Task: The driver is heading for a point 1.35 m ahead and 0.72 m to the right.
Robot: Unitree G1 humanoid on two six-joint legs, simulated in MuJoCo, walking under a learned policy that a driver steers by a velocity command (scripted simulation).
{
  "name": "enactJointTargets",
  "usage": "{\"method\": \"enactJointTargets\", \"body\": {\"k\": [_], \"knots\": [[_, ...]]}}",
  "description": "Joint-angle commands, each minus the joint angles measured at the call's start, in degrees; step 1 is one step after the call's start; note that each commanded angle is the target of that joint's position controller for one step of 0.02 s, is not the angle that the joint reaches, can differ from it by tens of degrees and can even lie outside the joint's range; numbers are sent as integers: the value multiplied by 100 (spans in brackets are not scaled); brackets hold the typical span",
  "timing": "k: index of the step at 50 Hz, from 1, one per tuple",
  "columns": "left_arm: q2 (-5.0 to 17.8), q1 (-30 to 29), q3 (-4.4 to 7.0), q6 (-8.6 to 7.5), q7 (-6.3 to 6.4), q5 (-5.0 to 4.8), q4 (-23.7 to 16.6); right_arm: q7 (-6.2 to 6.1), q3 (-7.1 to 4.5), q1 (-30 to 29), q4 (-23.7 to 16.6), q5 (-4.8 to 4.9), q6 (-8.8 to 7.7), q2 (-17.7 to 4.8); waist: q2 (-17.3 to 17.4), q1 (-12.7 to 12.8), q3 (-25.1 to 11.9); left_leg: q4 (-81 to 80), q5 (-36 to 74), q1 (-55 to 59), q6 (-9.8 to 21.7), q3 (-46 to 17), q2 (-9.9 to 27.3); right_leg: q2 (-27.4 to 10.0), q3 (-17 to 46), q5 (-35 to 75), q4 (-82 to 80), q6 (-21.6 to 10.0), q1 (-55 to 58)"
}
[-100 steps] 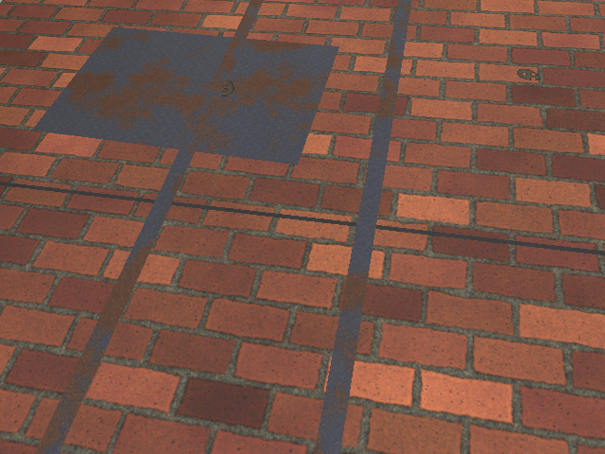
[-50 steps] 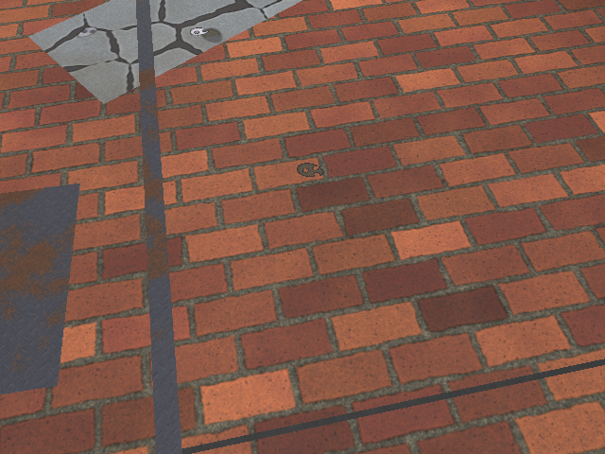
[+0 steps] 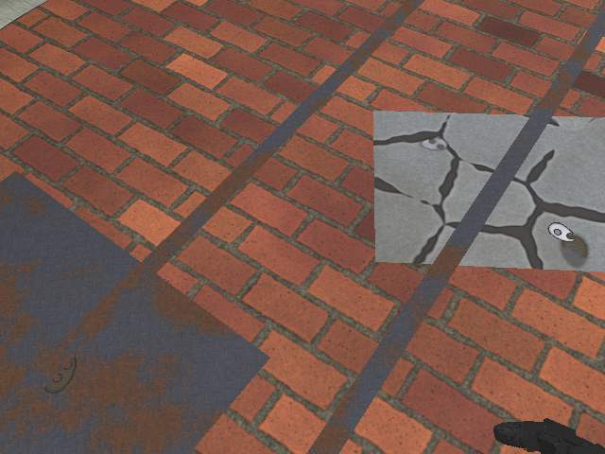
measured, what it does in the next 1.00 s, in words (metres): walks ahead, turning right: right foot, then left foot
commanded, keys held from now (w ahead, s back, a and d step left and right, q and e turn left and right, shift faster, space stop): e+shift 0.74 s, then shift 0.26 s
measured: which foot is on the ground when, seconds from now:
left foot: down 0.00-0.34, up 0.36-0.86, down 0.88-1.00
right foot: up 0.00-0.32, down 0.34-0.90, up 0.92-1.00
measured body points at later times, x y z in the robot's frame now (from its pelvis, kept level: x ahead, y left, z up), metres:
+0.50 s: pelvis +0.15 -0.08 +0.01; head +0.18 -0.11 +0.46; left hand +0.35 +0.15 -0.09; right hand +0.21 -0.37 -0.11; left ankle +0.17 +0.07 -0.64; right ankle +0.22 -0.16 -0.71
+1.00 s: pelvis +0.20 -0.04 +0.03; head +0.24 -0.04 +0.48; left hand +0.50 +0.06 -0.08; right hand +0.08 -0.33 -0.06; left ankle +0.28 +0.01 -0.71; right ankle +0.15 -0.14 -0.66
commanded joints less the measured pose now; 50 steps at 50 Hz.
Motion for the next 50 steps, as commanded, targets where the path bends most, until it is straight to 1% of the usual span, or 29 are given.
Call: {"method": "enactJointTargets", "body": {"k": [1, 2, 3, 5, 7, 9, 11, 13, 15, 16, 17, 18, 19, 20, 21, 22, 23, 24, 27, 32, 37, 41, 43, 44, 45, 46, 47, 48, 50], "knots": [[915, 137, 232, 78, 6, 170, -418, -210, -286, 1145, 96, 177, -67, -627, -215, -599, -1302, -1398, 4903, 3099, 889, -1868, 2307, -420, 397, 108, 168, -8, -2285], [847, 243, 273, 230, -33, 286, -316, -250, -252, 1133, 115, 187, -83, -523, -231, -500, -897, -1710, 4909, 2239, 764, -1400, 2175, -399, 251, 181, 17, 62, -1812], [717, 341, 308, 351, -74, 328, -318, -266, -249, 1152, 144, 182, -108, -516, -199, -369, -877, -1935, 4709, 1771, 743, -1099, 2132, -373, 179, 256, -117, 101, -1482], [487, 281, 346, 462, -112, 297, -439, -264, -318, 960, 165, 167, -179, -624, -21, -164, -929, -2137, 4443, 1371, 747, -578, 2021, -355, 48, 608, -400, 117, -1387], [360, -9, 361, 488, -138, 293, -638, -275, -298, 663, 158, 168, -194, -500, 250, -35, -855, -2140, 4043, 1265, 549, 1, 1819, -480, -26, 1275, -1165, 64, -1519], [276, -302, 339, 483, -214, 291, -757, -291, -280, 559, 154, 181, -190, -372, 533, -101, -857, -2037, 3328, 1187, 281, 556, 1550, -461, -236, 2271, -2239, -47, -1195], [328, -584, 358, 513, -308, 321, -882, -298, -341, 697, 183, 196, -164, -477, 537, -244, -884, -1844, 2732, 1380, 155, 700, 1656, -395, -373, 2633, -2861, -112, -1027], [475, -777, 415, 563, -359, 368, -1041, -284, -431, 860, 209, 214, -86, -641, 406, -343, -838, -1478, 2294, 1552, 50, 685, 1901, -295, -523, 2335, -3181, -197, -930], [632, -855, 490, 581, -361, 403, -1204, -284, -510, 945, 206, 231, 22, -770, 353, -364, -727, -913, 2047, 1638, -129, 657, 2108, -159, -612, 1731, -3470, -351, -821], [664, -671, 526, 553, -338, 430, -1189, -286, -532, 971, 210, 251, 86, -786, 203, -271, -737, -329, 1956, 1635, -280, 752, 2056, -41, -635, 1691, -3806, -460, -570], [830, -179, 600, 473, -290, 468, -1049, -269, -549, 1154, 237, 205, 164, -789, -329, -88, -877, 831, 1467, 1396, -519, 830, 1797, -5, -262, 2182, -4266, -641, 18], [1619, -147, 770, 408, -193, 424, -1121, -222, -523, 1444, 40, 99, 250, -650, -1838, -292, -729, 2526, -1689, 356, -920, 1012, 944, -1258, 1777, 5442, -4682, -1077, 338], [2079, -88, 906, 456, -218, 236, -1245, -251, -425, 1649, -258, 68, 420, -418, -2252, -412, -1627, 3659, -3364, -631, -1118, -162, 28, -1984, 3878, 5264, -5344, -2147, 1054], [1950, -273, 924, 526, -221, 157, -1415, -281, -391, 1506, -191, 25, 456, -558, -1253, -313, -1678, 3857, -2962, -855, -1109, -761, 278, -1933, 3814, 3473, -5702, -2158, 1068], [1661, -552, 848, 600, -180, 225, -1432, -290, -420, 1105, -234, 78, 436, -630, -812, -318, -1216, 3689, -2377, -948, -1033, -876, 347, -1629, 3335, 2314, -5731, -1980, 666], [1403, -846, 766, 666, -155, 247, -1421, -319, -426, 829, -245, 92, 403, -637, -564, -451, -769, 3202, -1832, -915, -990, -925, 496, -1279, 2842, 1894, -5826, -1662, 216], [1243, -1067, 735, 683, -129, 207, -1492, -345, -441, 794, -268, 49, 415, -687, -719, -521, -706, 2823, -1503, -666, -972, -927, 561, -1011, 2520, 1920, -5824, -1437, -46], [1128, -1163, 711, 689, -128, 215, -1538, -351, -441, 864, -199, 7, 466, -680, -729, -539, -818, 2750, -1309, -425, -972, -875, 479, -828, 2340, 2112, -5788, -1285, -132], [1327, -1060, 787, 650, -174, 219, -1559, -330, -400, 889, -214, 65, 550, -525, -431, -496, -1079, 2244, -1215, -270, -1010, -951, 310, -651, 2366, 2331, -5683, -1113, 32], [1483, -1054, 862, 726, -191, 268, -1621, -362, -413, 618, -327, 89, 555, -620, -746, -306, -924, 1387, -1051, -363, -1016, -1154, 119, -486, 3008, 658, -5937, -1005, 60], [1580, -1113, 902, 732, -232, 311, -1623, -378, -430, 560, -334, 149, 463, -741, -885, -252, -906, 688, -1049, 30, -850, -1276, -110, -345, 3517, 345, -5937, -909, 11], [1464, -1336, 832, 731, -268, 331, -1616, -402, -434, 986, -180, 212, 395, -805, -1103, -367, -998, -202, -1068, 1098, -638, -1090, -241, -222, 3478, 751, -5878, -750, -380], [1393, -1437, 779, 724, -249, 279, -1577, -459, -447, 1360, -87, 195, 359, -826, -1068, -599, -946, -1285, -662, 1983, -494, -1024, -220, -30, 3429, 502, -5785, -501, -845], [1275, -1323, 725, 698, -214, 228, -1546, -512, -494, 1366, -101, 154, 341, -1013, -662, -607, -899, -1970, -744, 2353, -365, -1415, 196, 299, 3162, -153, -5421, -249, -1175], [1078, -1194, 669, 673, -182, 143, -1620, -530, -591, 1210, -287, 80, 353, -1547, 495, -540, -1009, -2681, -1723, 2414, 127, -3025, 1566, 947, 2171, -597, -4063, 58, -1591], [1388, -1269, 751, 620, -142, 322, -1599, -472, -614, 679, -409, -24, 357, -1705, 817, -490, -569, -2968, -1447, 1587, 600, -3935, 2269, 1456, 1120, -280, -2569, 141, -1966], [1556, -1331, 785, 585, -142, 426, -1525, -428, -537, 711, -360, 16, 364, -1291, 301, -410, -595, -2670, -640, 1164, 684, -3488, 2143, 1041, 1243, 10, -1760, 186, -1554], [1434, -1135, 748, 585, -186, 394, -1421, -385, -464, 498, -366, 81, 359, -1051, 184, -228, -613, -2464, -69, 1033, 532, -2829, 1732, 1060, 1218, 294, -1381, 158, -1348], [1267, -915, 668, 659, -266, 364, -1257, -349, -430, 417, -405, 114, 357, -953, 474, -250, -648, -2228, 764, 1341, 387, -2120, 1270, 1094, 1032, 469, -794, 201, -1434]]}}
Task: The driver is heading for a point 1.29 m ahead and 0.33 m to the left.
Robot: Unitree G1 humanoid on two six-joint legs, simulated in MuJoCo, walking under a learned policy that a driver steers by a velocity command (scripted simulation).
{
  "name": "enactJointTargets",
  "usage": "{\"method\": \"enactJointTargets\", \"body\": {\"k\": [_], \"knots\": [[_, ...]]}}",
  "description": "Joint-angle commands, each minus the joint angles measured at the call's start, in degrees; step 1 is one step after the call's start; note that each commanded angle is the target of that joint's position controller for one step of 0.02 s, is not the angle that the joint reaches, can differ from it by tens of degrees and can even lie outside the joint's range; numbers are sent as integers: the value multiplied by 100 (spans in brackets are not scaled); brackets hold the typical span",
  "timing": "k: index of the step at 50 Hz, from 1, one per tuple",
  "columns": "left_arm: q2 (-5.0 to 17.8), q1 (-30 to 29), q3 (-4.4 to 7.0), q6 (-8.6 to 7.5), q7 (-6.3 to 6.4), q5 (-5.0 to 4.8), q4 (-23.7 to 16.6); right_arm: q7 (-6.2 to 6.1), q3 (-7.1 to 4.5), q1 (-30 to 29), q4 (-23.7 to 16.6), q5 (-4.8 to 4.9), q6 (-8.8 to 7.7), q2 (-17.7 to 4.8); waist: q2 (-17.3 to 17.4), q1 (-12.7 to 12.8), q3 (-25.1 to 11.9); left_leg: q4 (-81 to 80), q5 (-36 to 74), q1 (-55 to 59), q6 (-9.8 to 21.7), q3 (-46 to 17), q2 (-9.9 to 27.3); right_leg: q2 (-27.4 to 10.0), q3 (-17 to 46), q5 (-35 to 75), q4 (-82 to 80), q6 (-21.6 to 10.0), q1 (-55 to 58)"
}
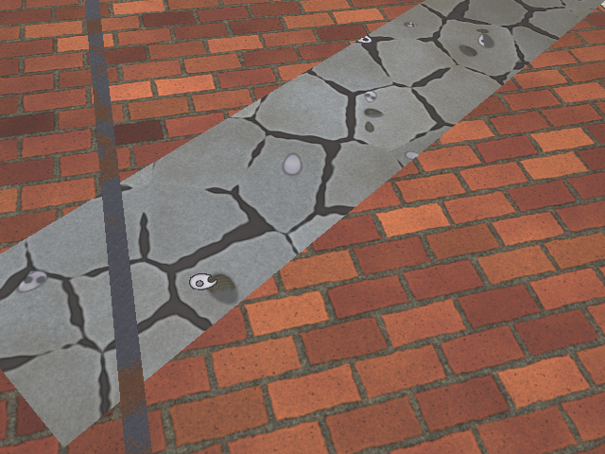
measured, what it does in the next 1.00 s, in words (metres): steps on the spot, turning left: right foot, then left foot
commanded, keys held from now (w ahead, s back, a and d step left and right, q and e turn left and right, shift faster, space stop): shift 0.02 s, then q+shift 0.56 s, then shift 0.16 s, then e+shift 0.08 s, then w+e+shift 0.18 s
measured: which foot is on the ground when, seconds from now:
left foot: down 0.00-0.26, up 0.28-0.60, down 0.62-1.00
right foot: up 0.00-0.24, down 0.26-0.62, up 0.64-1.00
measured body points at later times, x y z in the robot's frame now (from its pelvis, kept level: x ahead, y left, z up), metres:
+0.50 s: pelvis -0.01 +0.00 +0.00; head +0.03 +0.01 +0.45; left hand +0.04 +0.30 -0.11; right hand +0.17 -0.24 -0.12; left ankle -0.04 +0.11 -0.69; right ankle -0.04 -0.11 -0.74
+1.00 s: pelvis +0.00 +0.06 +0.01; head +0.00 +0.07 +0.46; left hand -0.06 +0.34 -0.12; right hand +0.22 -0.12 -0.10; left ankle -0.04 +0.12 -0.74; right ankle +0.06 -0.06 -0.67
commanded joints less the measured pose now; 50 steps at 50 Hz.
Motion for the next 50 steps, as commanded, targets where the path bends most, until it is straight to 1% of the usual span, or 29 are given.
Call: {"method": "enactJointTargets", "body": {"k": [1, 3, 4, 6, 7, 9, 11, 12, 13, 14, 15, 16, 17, 19, 22, 25, 28, 30, 31, 32, 33, 34, 36, 38, 41, 43, 45, 47, 50], "knots": [[485, 478, 89, 5, -52, -12, -93, 44, -114, -609, -539, 36, -105, -606, 1035, 280, -289, -836, 1296, 101, 936, -1062, 1225, -221, -291, -186, 1202, 126, 73], [162, 130, -74, 38, -6, -53, -111, 77, -24, -212, -334, 52, -141, -390, 1006, 59, -291, -735, 1508, 469, 870, -1068, 1119, -415, -232, -319, 115, 185, 264], [62, 45, -148, 60, 19, -43, -114, 91, -22, -154, -241, 66, -137, -428, 1175, 71, -281, -729, 1376, 660, 801, -1122, 1018, -662, -589, -413, -624, 215, 422], [148, -237, -164, 59, 134, -102, -171, 159, -238, 202, -127, 48, -36, -968, 1558, -168, -149, -531, 1720, 877, 833, -1486, 940, -617, -1116, -839, -1423, 201, 612], [210, -228, -160, 45, 203, -146, -173, 205, -313, 356, -82, 43, 8, -1102, 1592, -205, -168, -422, 2142, 989, 859, -1706, 1003, -554, -1117, -795, -1674, 163, 668], [235, -54, -174, -31, 301, -223, -144, 256, -384, 366, -57, 88, 26, -1136, 1506, -89, -320, -243, 2814, 1172, 799, -2053, 1040, -528, -1004, -358, -2309, 65, 870], [251, 329, -186, -158, 384, -208, -42, 258, -414, -23, -141, 155, 27, -1043, 1347, 210, -581, -11, 2644, 840, 535, -2090, 849, -658, -899, 473, -3341, -71, 1718], [425, 486, -144, -214, 425, -164, 0, 248, -401, -88, -186, 196, 15, -906, 1147, 251, -738, 142, 1922, 183, 278, -1957, 654, -991, -712, 830, -3671, -187, 2548], [770, 552, -79, -236, 466, -60, -32, 243, -327, -37, -274, 234, 2, -559, 345, 230, -783, 857, 412, -752, 3, -1456, 240, -2040, 109, 881, -3938, -496, 3244], [1203, 94, 15, -167, 460, -10, -103, 223, -292, -13, -451, 245, -18, -354, -1133, 96, -330, 1742, -1700, -1860, -178, -77, -566, -3316, 1117, 2605, -3907, -1228, 2934], [770, 44, -58, -169, 424, -6, -161, 189, -399, -35, -322, 52, 36, -790, -688, 178, -275, 3122, -2293, -1810, -219, 70, -59, -3611, 850, 3900, -3634, -1671, 2639], [323, -197, -199, -184, 396, -34, -255, 210, -470, 110, -186, 49, 95, -859, -251, -13, -252, 3626, -2094, -1680, -220, 50, 6, -3277, 286, 4273, -3529, -1592, 2471], [146, -440, -263, -172, 386, -9, -315, 253, -480, 260, -85, 52, 171, -807, -155, -144, -154, 3961, -1766, -1638, -278, 94, 58, -2887, -277, 4339, -3432, -1357, 2352], [214, -426, -259, -192, 423, 11, -296, 412, -421, 201, -154, 71, 274, -651, -592, -98, -83, 3863, -1343, -1862, -412, 274, 141, -2496, -887, 4402, -3357, -1093, 2566], [376, -35, -181, -179, 393, 22, -208, 543, -334, -251, -415, 116, 315, -516, -634, 216, -54, 3211, -1171, -1981, -528, 500, 286, -2623, -1086, 4179, -3278, -1135, 2886], [564, 37, -101, -210, 307, 22, -169, 607, -262, -465, -657, 124, 332, -405, -677, 289, -117, 2306, -1204, -1400, -377, 708, 357, -2796, -1354, 4109, -3100, -1057, 2750], [698, 14, -33, -250, 212, -32, -159, 574, -282, -448, -786, 141, 329, -465, -757, 241, -212, 1624, -1185, -759, -182, 1046, 212, -2886, -1631, 4150, -2688, -868, 2513], [734, 40, -6, -267, 167, -143, -129, 507, -313, -138, -760, 62, 286, -484, -513, 8, -348, 754, -828, -23, 2, 1051, 36, -2841, -1873, 4008, -1838, -621, 2135], [722, 163, 0, -281, 135, -177, -64, 413, -373, 383, -617, -35, 196, -657, 135, -317, -624, -102, 86, 906, 187, 531, 96, -2576, -2145, 3430, -752, -301, 1530], [207, 398, -136, -246, 109, -82, -278, 315, -519, 613, -662, -66, 99, -1480, 1695, -174, -881, -429, 2195, 1924, 603, -1712, 1813, -1915, -2347, -534, 808, 74, -4], [176, -125, -199, -121, 176, 33, -573, 331, -635, 966, -707, 192, 79, -1817, 1952, -569, -1308, -476, 3694, 1768, 1685, -2791, 2646, -1219, -1511, -1879, 1603, 177, -609], [342, -329, -168, -66, 200, 16, -513, 313, -545, 930, -654, 231, 88, -1453, 1130, -557, -1110, -494, 3184, 1718, 1730, -2214, 2439, -1483, -1137, -1500, 1899, 146, -683], [340, -277, -161, -84, 179, -97, -308, 213, -314, 35, -705, 141, 141, -840, 789, -117, -314, -687, 2089, 825, 1237, -1291, 1682, -1659, -1059, -561, 1392, 82, -425], [422, 252, -136, -20, 131, -14, -4, 157, -198, -363, -746, 129, 128, -603, 908, 118, -418, -743, 2289, 599, 1021, -732, 1324, -1531, -1261, -114, 1171, 98, 120], [79, 550, -251, 76, 36, -117, 284, 127, 19, -424, -604, 33, -25, -208, 721, 164, -492, -992, 1866, 431, 850, -211, 1295, -1476, -1194, 93, 141, 95, 810], [307, 400, -188, 50, -59, -9, 249, 154, -167, 160, -352, -52, -50, -788, 1199, -171, -353, -1621, -1321, 701, 897, -645, 1476, -1306, -1227, 75, 80, -24, 361], [545, 31, -73, 21, -166, -17, 130, 170, -203, 248, -275, -72, -98, -916, 1206, -244, 87, -2118, -2931, 949, 885, -1192, 1854, -1318, -984, 284, 70, -121, -521], [485, -3, -32, -54, -233, -13, 159, 134, -211, 254, -219, -48, -210, -863, 896, -156, 255, -2240, -2949, 1438, 852, -1195, 2075, -1384, -825, 498, 223, -155, -1270], [309, 65, -18, -120, -297, 4, 207, 87, -210, 150, -186, -10, -381, -742, 697, -27, 205, -2241, -2570, 1694, 743, -608, 2134, -1536, -934, 714, 562, -104, -1752]]}}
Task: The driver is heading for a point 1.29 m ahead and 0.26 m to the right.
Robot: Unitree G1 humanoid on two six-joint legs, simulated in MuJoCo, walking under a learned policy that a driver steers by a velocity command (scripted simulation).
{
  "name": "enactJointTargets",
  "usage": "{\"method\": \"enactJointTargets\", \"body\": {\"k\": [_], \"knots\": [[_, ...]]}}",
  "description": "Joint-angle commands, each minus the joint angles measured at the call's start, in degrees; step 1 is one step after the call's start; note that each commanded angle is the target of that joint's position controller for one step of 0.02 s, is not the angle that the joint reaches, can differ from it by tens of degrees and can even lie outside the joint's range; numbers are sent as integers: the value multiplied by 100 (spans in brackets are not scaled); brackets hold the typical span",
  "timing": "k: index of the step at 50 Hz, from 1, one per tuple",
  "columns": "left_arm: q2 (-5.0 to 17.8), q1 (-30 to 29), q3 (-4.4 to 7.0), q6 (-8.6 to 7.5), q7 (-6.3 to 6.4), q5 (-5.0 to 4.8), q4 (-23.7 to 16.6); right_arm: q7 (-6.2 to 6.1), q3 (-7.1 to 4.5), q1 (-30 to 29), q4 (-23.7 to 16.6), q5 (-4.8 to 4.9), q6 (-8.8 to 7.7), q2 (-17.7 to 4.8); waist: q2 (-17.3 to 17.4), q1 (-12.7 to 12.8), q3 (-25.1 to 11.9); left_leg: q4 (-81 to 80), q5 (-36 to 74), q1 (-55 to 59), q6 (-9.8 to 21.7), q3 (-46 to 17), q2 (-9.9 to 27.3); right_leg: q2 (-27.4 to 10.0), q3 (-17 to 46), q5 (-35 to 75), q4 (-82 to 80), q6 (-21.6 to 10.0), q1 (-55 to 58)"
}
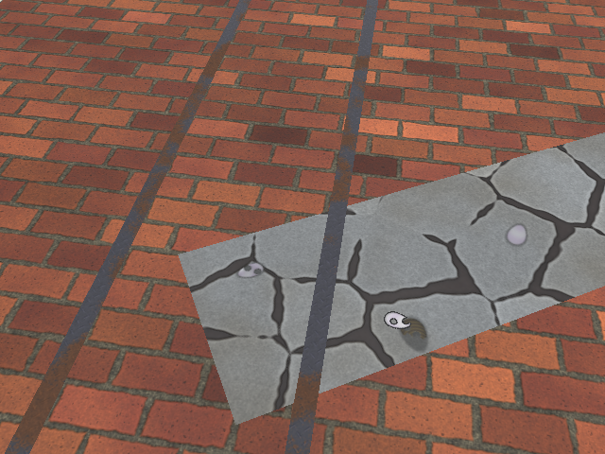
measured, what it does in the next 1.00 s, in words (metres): walks ahead: right foot, then left foot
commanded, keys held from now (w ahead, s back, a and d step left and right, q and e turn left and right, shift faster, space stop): w+e+shift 0.38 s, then w+shift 0.06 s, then w+q+shift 0.56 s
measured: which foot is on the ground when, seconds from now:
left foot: down 0.00-0.42, up 0.44-0.86, down 0.88-1.00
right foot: up 0.00-0.38, down 0.40-0.88, up 0.90-1.00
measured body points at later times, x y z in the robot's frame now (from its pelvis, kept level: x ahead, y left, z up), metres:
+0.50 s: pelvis +0.24 -0.17 -0.05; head +0.26 -0.20 +0.40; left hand +0.48 +0.04 -0.14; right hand +0.19 -0.45 -0.18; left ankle +0.11 +0.06 -0.62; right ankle +0.27 -0.24 -0.75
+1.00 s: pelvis +0.66 -0.33 -0.04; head +0.67 -0.35 +0.41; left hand +0.88 -0.15 -0.13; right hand +0.59 -0.61 -0.18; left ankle +0.71 -0.34 -0.75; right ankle +0.51 -0.45 -0.61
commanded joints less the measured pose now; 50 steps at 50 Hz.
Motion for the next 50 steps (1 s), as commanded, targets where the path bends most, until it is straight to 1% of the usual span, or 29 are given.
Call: {"method": "enactJointTargets", "body": {"k": [1, 8, 13, 16, 18, 19, 20, 21, 22, 23, 24, 25, 26, 28, 30, 31, 33, 36, 39, 41, 42, 43, 44, 45, 46, 47, 48, 49, 50], "knots": [[510, -655, 171, -158, -80, 6, -534, -71, -325, -4, -228, 20, -228, -992, 403, -226, 491, -1314, -2531, 777, 464, -1469, 2039, -316, 105, 246, 352, 34, -1943], [411, -1195, 142, -142, -231, -3, -908, -68, -410, 254, 13, -22, -423, -1131, 375, -290, 643, -1324, -2162, 758, 358, -385, 2247, -673, -74, 768, 73, -8, -2269], [399, -1820, 73, -168, -311, -33, -1212, -40, -465, 514, 243, -93, -466, -1215, 405, -437, 1008, -1386, -1799, 1129, 219, 391, 2254, -831, -493, 690, -533, -466, -2285], [371, -2059, 15, -192, -284, -52, -1309, -1, -474, 648, 409, -124, -416, -1251, 344, -454, 1142, -1069, -435, 1446, 154, 979, 2133, -693, -907, 273, -890, -817, -1993], [469, -1445, 58, -209, -149, -128, -1158, 31, -497, 523, 434, -70, -356, -1457, 413, -33, 614, 147, 3425, 1356, 66, 1429, 1983, -54, -1439, -357, -990, -1108, -624], [604, -568, 148, -255, -63, -187, -930, 59, -530, 466, 416, -26, -280, -1628, 435, 454, 86, 1463, 5108, 1092, 89, 1477, 2017, 389, -1574, -637, -944, -1211, 515], [797, 765, 295, -335, 25, -148, -510, 107, -511, 266, 323, 73, -223, -1680, 217, 1142, -563, 3259, 5222, 70, 19, 1448, 1941, 691, -1318, -349, -1475, -1353, 2428], [1485, 1308, 516, -336, 146, -49, -178, 178, -319, 315, 164, 15, -250, -1044, -915, 1115, -685, 5311, 1710, -1936, -257, 1266, 1318, 10, 361, -1660, -2354, -1474, 3930], [2152, 950, 611, -308, 184, -36, -353, 230, -187, 77, -395, -21, -414, -545, -1914, 604, -1102, 7009, -1824, -3776, -559, 190, 253, -1238, 3862, -3396, -3950, -1947, 4563], [1862, 871, 548, -326, 184, -1, -441, 188, -195, -662, -574, -36, -481, -915, -789, 803, -916, 7255, -1227, -4331, -478, -751, 471, -1504, 4067, -2499, -4386, -1662, 4496], [1693, 870, 506, -384, 247, 85, -334, 154, -173, -515, -467, 100, -518, -908, -407, 602, -496, 7213, -791, -4420, -369, -654, 677, -1698, 3474, -1600, -4265, -1565, 4069], [1349, 584, 412, -486, 276, 126, -343, 133, -145, -278, -235, 96, -509, -865, 99, 294, -175, 6768, -433, -4038, -281, -732, 990, -1492, 2717, -945, -4059, -1310, 3267], [1036, 151, 299, -576, 282, 94, -362, 171, -127, -34, -61, 19, -436, -780, 207, -4, -46, 6391, -204, -3592, -221, -868, 1138, -1172, 2058, -781, -4075, -1062, 2607], [666, 4, 153, -790, 252, 32, -337, 282, -119, 422, 217, 49, -202, -688, -47, -262, 129, 6097, 99, -3036, -235, -1114, 1213, -1046, 1434, -280, -4384, -783, 1824], [548, 138, 115, -928, 220, -10, -189, 341, -151, 230, 354, 153, -59, -615, 94, -203, 615, 5761, 342, -3356, -213, -1297, 971, -754, 516, 520, -4632, -384, 1712], [681, 296, 131, -980, 206, -15, -159, 370, -119, -28, 211, 187, -41, -490, -251, -143, 685, 5374, 606, -3512, -215, -1203, 855, -839, 362, 961, -4869, -308, 1667], [465, 400, 61, -1048, 188, -22, -68, 381, -117, -578, 122, 211, -90, -529, -281, 1, 974, 4625, 1144, -3707, -150, -890, 619, -550, -389, 2144, -5099, -134, 1861], [290, 493, -67, -1109, 270, -49, 29, 433, -30, -1013, 18, 179, -196, -414, -263, 17, 923, 3558, 1706, -3656, 34, -166, 396, -458, -1107, 4078, -5194, -5, 2437], [535, 337, -79, -1151, 427, -47, 67, 469, 42, -862, 38, 164, -209, -417, -420, -272, 566, 2504, 2019, -2653, 259, 425, 0, -663, -1473, 6726, -4959, 120, 2979], [918, 80, 33, -1036, 608, 14, 13, 404, -59, 91, 301, 175, -115, -759, -743, -859, -62, 2445, 1633, -1736, 378, 558, -380, -894, -1511, 8623, -3816, 209, 3580], [1081, -202, 99, -921, 669, 73, -76, 365, -171, 1020, 549, 177, -74, -1032, -804, -1367, -463, 2502, 1264, -900, 491, 505, -553, -976, -1483, 9120, -2646, 216, 3548], [1177, -665, 150, -807, 695, 130, -224, 313, -319, 2316, 932, 167, -38, -1301, -748, -2003, -831, 2373, 948, 191, 739, 189, -489, -1013, -1362, 8936, -962, 151, 3090], [1192, -1222, 194, -722, 640, 60, -279, 232, -477, 3324, 1183, 226, -20, -1462, -256, -2651, -825, 1645, 909, 1149, 1227, -445, -112, -428, -1478, 6503, 1891, 68, 2114], [35, -1818, -129, -857, 427, 186, -564, 182, -422, 2755, 1399, 281, 58, -1203, 1466, -1908, 203, 2166, 1269, 1323, 1217, -1096, -2, 778, -1037, -629, 4035, -75, -369], [-431, -693, -306, -964, 334, -23, -1136, 156, -438, 1677, 966, 104, 21, -1524, 1889, -508, -528, 1546, 928, 2178, 2377, -4113, 832, 826, 179, -1330, 4946, 158, -2200], [-76, -518, -387, -1134, 287, 88, -1192, 114, -476, 1332, 693, 55, 1, -1395, 1040, -545, -884, -53, -1581, 2192, 2543, -5705, 1528, 507, 776, -1008, 4432, -4, -2491], [368, -744, -330, -1209, 254, 137, -1085, 72, -420, 1125, 644, 11, -31, -992, -275, -354, -154, -635, -2508, 1117, 2160, -5597, 1471, 145, 780, -423, 3617, -89, -2271], [450, -1027, -309, -1160, 272, 241, -1105, 81, -382, 916, 666, 42, -93, -904, -799, -139, 302, -681, -2208, 164, 1841, -5025, 1221, -78, 680, -290, 2993, -33, -1930], [391, -1068, -360, -1029, 282, 345, -1145, 51, -370, 887, 645, 79, -204, -986, -798, 10, 541, -643, -1662, -469, 1759, -4622, 984, -210, 656, -289, 2590, 85, -1666]]}}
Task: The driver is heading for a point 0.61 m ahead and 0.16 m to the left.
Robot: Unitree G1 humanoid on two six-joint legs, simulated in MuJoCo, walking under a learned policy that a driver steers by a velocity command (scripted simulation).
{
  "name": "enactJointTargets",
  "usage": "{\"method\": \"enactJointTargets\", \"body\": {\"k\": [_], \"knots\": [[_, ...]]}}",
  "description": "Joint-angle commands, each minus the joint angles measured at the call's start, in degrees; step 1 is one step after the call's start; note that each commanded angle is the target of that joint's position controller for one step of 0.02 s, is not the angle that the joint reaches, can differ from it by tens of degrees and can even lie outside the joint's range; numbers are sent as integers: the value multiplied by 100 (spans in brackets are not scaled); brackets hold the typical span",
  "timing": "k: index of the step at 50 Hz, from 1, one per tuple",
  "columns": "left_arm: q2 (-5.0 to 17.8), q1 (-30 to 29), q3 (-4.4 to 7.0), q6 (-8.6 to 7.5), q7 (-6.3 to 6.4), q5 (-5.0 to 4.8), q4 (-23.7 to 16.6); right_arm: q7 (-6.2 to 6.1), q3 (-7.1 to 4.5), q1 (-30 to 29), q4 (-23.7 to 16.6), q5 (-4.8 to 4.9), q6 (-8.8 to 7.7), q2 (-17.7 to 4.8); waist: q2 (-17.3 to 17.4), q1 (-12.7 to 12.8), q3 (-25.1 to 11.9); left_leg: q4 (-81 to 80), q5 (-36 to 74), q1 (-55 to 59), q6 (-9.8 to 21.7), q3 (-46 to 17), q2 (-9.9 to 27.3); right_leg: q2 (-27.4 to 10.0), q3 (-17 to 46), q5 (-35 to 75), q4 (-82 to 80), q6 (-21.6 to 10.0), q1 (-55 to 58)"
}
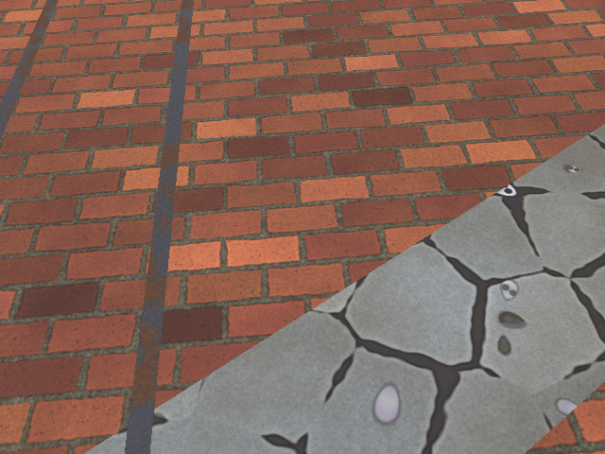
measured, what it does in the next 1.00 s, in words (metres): walks ahead, turning left: right foot, then left foot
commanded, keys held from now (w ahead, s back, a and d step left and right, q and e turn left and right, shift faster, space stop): w+q+shift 0.52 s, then shift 0.48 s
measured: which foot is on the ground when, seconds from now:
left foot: down 0.00-0.28, up 0.30-0.70, down 0.72-1.00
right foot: up 0.00-0.28, down 0.30-0.72, up 0.74-1.00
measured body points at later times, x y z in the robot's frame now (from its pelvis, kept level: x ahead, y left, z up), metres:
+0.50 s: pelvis +0.45 -0.04 +0.03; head +0.48 -0.03 +0.47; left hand +0.36 +0.25 -0.08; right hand +0.73 -0.23 -0.06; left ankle +0.40 +0.04 -0.60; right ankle +0.48 -0.18 -0.71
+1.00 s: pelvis +0.72 +0.10 +0.03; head +0.75 +0.13 +0.47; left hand +0.66 +0.36 -0.10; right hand +0.94 -0.05 -0.11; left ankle +0.73 +0.18 -0.71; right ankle +0.88 +0.03 -0.66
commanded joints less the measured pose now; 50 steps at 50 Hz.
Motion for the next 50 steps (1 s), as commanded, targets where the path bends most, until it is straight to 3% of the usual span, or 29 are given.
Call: {"method": "enactJointTargets", "body": {"k": [1, 3, 6, 10, 12, 13, 14, 15, 16, 17, 18, 19, 20, 21, 23, 26, 30, 32, 34, 35, 36, 37, 38, 39, 40, 41, 42, 46, 50], "knots": [[811, 39, 57, 76, -26, 178, -660, -93, -80, -101, -426, 29, -306, -560, -917, 746, 383, -2695, -1123, 316, 841, -3790, 1838, -608, 239, 70, -838, 204, -1851], [744, -410, -14, 217, -57, 130, -878, -64, -110, -122, -490, 60, -457, -688, -724, 671, 540, -2889, -344, -566, 736, -3021, 1396, -779, -118, 521, -2085, 385, -1242], [503, -1343, -127, 210, -103, -88, -1265, -29, -183, 171, -458, 143, -486, -701, -231, 134, 475, -2738, 1075, -428, 341, -2505, 1060, -689, -389, 1941, -4019, 430, -725], [538, -1675, -112, 154, -65, -185, -1458, 13, -309, 473, -451, 119, -424, -872, 246, -289, 26, -2108, 2758, 976, 22, -2621, 1191, -254, -477, 2424, -5296, 264, -512], [797, -1250, 0, 95, -2, -173, -1369, -29, -354, 272, -536, 102, -429, -988, 323, -47, -335, -1425, 3686, 1305, -225, -2719, 1218, -23, -364, 2089, -5813, 169, 359], [1107, -598, 137, 64, 61, -198, -1191, -20, -391, 127, -581, 66, -449, -1168, 299, 305, -815, -607, 4295, 1440, -354, -2696, 1208, 82, -311, 1620, -5790, 89, 1112], [1368, 532, 276, 27, 133, -211, -923, 7, -430, -264, -682, 61, -482, -1350, 286, 1020, -1377, 612, 4143, 1047, -457, -2600, 1073, -110, -192, 1284, -5750, -6, 2335], [1788, 1933, 478, 1, 250, -104, -653, 11, -331, -566, -859, 50, -564, -973, -37, 1635, -2095, 2262, 2902, 189, -476, -2274, 869, -982, 521, -221, -5485, -167, 3781], [2133, 2291, 578, 19, 289, 164, -556, -14, -67, -387, -1145, 212, -584, 55, -1528, 1341, -2531, 3931, -1618, -1598, -565, -1611, 350, -2667, 3008, -1921, -6141, -463, 5019], [2201, 1632, 674, 81, 215, 70, -582, -26, 26, 7, -1350, 272, -504, -189, -2404, 820, -2739, 4691, -1250, -2441, -539, -1246, 677, -3024, 5083, -2852, -7029, -922, 4780], [1406, 972, 554, 124, 174, 19, -741, -53, -26, -510, -1168, 100, -375, -568, -1226, 863, -1733, 4696, -540, -2679, -556, -1034, 1118, -2588, 4026, -3143, -7099, -842, 3876], [1047, 821, 468, 145, 142, -32, -656, 21, -47, -832, -1199, -10, -316, -620, -542, 839, -1075, 4397, -185, -2578, -628, -881, 1297, -2289, 2862, -1941, -7033, -732, 3092], [948, 923, 442, 144, 130, -1, -500, 106, -53, -1062, -1240, -62, -255, -563, -252, 797, -792, 4238, -143, -2461, -685, -843, 1454, -2066, 2104, -933, -7069, -621, 2629], [879, 1175, 414, 110, 137, -24, -257, 204, -13, -1218, -1378, -130, -187, -391, -373, 728, -541, 4154, -140, -2460, -715, -856, 1608, -1902, 1492, -302, -7131, -557, 2314], [652, 1496, 370, -4, 48, -150, 106, 305, 101, -1498, -1656, -127, -47, -104, -606, 600, -312, 4134, -73, -2701, -723, -802, 1825, -1827, 772, 618, -7253, -431, 2105], [750, 1343, 391, -136, -19, -204, 224, 394, 210, -1978, -2077, -125, 26, -74, -598, 379, -79, 3716, 616, -2742, -742, -633, 1906, -1735, -317, 1777, -7618, -326, 1656], [955, 1294, 390, -219, -7, -231, 375, 503, 356, -2606, -2242, -174, -115, 31, -205, 354, 528, 922, 1591, -1320, -782, 239, 1346, -1160, -1551, 4360, -7762, -229, 942], [1377, 1530, 471, -202, 32, -268, 456, 524, 353, -2269, -2011, -194, -177, -24, -477, 261, 196, 299, 1745, -270, -665, 506, 881, -1182, -1631, 5801, -7177, -211, 1274], [1631, 1626, 510, -68, 115, -325, 486, 414, 226, -1052, -1547, -294, -237, -328, -725, -259, -550, -73, 1607, 1130, -409, 239, 587, -1330, -1583, 6618, -5432, -193, 1505], [1581, 1544, 485, -13, 141, -380, 456, 322, 145, -251, -1232, -357, -288, -483, -691, -630, -888, -622, 2239, 2022, -237, -75, 724, -1246, -1651, 5949, -4147, -145, 1259], [1290, 1818, 459, 40, 114, -354, 410, 189, 47, -141, -1061, -388, -315, -837, 25, -405, -1168, -550, 4231, 2976, -126, -730, 1521, -622, -1764, 1730, -2218, -25, 389], [711, 2874, 321, 142, 129, -448, 233, 113, -69, -304, -1280, -312, -296, -1334, 1092, 253, -2516, 722, 9447, 4793, 785, -2878, 3579, -153, -1194, -2121, 386, 154, -1019], [1059, 2637, 330, 218, 173, -494, 150, 48, -135, -2, -1436, 31, -263, -1196, 352, -155, -3624, 304, 9528, 5078, 1215, -3291, 3962, -225, -149, -1564, 830, 167, -1362], [1055, 2178, 292, 248, 182, -484, 43, -86, -100, -539, -1508, 102, -197, -981, 165, -4, -3006, -298, 7390, 4173, 1088, -2965, 3569, -448, -170, -884, 455, 192, -1562], [1022, 1908, 281, 264, 158, -353, 64, -119, 10, -984, -1453, 130, -172, -575, -142, 245, -1996, -788, 5904, 2945, 869, -2590, 3158, -674, -240, -665, -324, 209, -1509], [963, 1672, 279, 337, 138, -219, 46, -155, 85, -1130, -1355, 124, -179, -376, -221, 429, -1288, -1083, 5427, 2037, 691, -2329, 2853, -755, -225, -687, -820, 208, -1299], [868, 1804, 263, 472, 122, -151, 107, -181, 143, -1252, -1299, 103, -188, -241, -219, 641, -937, -1385, 5292, 1205, 588, -1970, 2682, -778, -234, -704, -1221, 235, -828], [465, 1961, 244, 659, 128, -215, 180, -57, 141, -1321, -1086, -53, -327, -226, -14, 912, -1060, -1634, 5500, 194, 335, -1069, 2238, -624, -409, -111, -2574, 170, 178], [407, 1445, 247, 679, 174, -248, 144, 31, 163, -1158, -838, -33, -317, -66, 411, 692, -1009, -1717, 4186, 168, 6, -827, 2007, -501, -499, 841, -3821, 88, 540]]}}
